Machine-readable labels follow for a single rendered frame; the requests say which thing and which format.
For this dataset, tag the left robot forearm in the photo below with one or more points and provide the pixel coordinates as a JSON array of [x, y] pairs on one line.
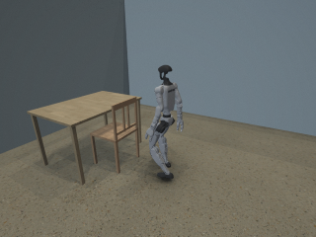
[[156, 117]]

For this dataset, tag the table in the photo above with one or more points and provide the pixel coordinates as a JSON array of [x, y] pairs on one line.
[[76, 111]]

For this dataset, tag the right robot forearm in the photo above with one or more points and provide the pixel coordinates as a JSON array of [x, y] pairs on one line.
[[179, 111]]

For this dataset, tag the robot left hand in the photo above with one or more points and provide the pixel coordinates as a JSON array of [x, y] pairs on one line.
[[149, 132]]

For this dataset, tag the right robot thigh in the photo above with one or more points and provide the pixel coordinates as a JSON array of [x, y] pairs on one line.
[[162, 139]]

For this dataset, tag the left robot upper arm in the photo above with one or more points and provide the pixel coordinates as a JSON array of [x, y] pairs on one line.
[[159, 95]]

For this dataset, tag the chair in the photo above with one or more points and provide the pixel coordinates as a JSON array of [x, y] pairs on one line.
[[117, 131]]

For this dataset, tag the robot right shin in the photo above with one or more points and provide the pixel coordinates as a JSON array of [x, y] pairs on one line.
[[164, 151]]

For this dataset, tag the robot right hand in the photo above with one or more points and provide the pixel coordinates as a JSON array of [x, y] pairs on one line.
[[180, 122]]

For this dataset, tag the right robot upper arm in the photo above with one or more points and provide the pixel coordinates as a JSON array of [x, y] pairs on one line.
[[177, 94]]

